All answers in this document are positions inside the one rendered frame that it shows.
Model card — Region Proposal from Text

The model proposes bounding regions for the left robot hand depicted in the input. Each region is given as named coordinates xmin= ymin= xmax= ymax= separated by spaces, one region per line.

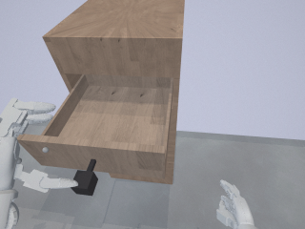
xmin=0 ymin=97 xmax=78 ymax=193

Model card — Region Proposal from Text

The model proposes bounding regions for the cabinet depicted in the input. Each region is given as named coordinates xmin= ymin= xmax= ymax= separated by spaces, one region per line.
xmin=42 ymin=0 xmax=185 ymax=185

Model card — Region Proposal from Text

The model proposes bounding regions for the drawer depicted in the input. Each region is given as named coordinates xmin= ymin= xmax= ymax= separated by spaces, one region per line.
xmin=17 ymin=74 xmax=173 ymax=179

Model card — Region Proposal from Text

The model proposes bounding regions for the handle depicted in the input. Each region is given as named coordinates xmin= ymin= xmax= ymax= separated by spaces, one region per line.
xmin=71 ymin=159 xmax=98 ymax=196

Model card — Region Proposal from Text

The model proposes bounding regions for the right robot hand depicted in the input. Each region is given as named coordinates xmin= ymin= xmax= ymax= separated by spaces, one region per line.
xmin=216 ymin=179 xmax=254 ymax=229

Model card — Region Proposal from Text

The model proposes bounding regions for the robot left forearm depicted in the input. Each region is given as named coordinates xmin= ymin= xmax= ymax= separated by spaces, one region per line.
xmin=0 ymin=189 xmax=19 ymax=229

